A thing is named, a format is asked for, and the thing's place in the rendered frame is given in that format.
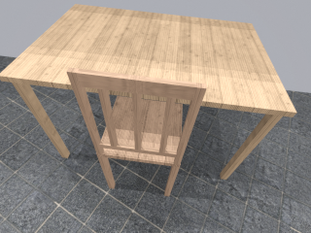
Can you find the chair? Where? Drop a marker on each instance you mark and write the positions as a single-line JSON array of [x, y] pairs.
[[137, 129]]

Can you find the table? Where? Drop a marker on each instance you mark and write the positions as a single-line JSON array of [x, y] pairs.
[[228, 56]]

